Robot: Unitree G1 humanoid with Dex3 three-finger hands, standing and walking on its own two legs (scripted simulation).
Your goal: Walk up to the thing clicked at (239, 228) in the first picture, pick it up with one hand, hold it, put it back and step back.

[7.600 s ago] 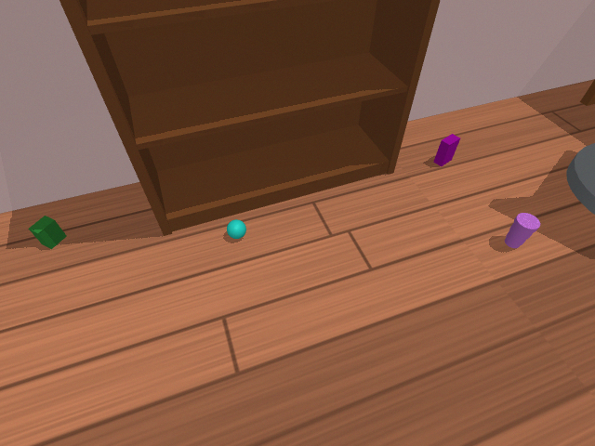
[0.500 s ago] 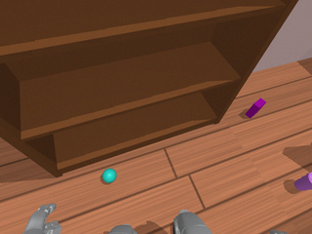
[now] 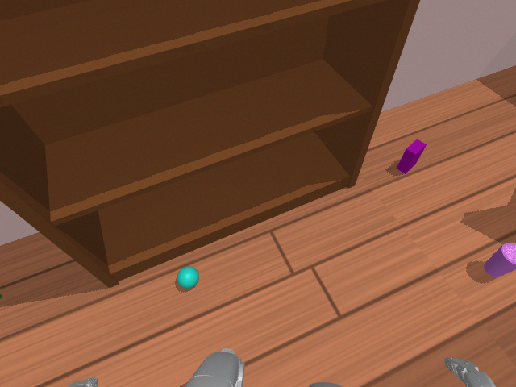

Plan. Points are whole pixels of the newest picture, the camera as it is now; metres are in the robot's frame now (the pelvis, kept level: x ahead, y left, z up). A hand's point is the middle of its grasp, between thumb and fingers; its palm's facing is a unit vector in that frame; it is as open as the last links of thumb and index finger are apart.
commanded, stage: walk up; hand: left
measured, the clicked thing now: (188, 277) +0.55 +0.32 -0.72
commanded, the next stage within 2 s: stand in 1.44 s
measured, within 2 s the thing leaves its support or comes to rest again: neither
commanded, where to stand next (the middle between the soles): +0.22 +0.03 m, yaw +4 degrees
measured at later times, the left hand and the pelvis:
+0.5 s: hand out of the picture -0.09 +0.26 -0.15, palm faces +0.13 -0.93 -0.34, open 7.4 cm; pelvis -0.14 -0.01 +0.01, yaw +6 degrees
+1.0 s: hand out of the picture -0.11 +0.26 -0.14, palm faces +0.10 -0.93 -0.36, open 7.4 cm; pelvis -0.15 -0.02 +0.01, yaw +4 degrees
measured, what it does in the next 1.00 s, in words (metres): walks backwards: left foot, then right foot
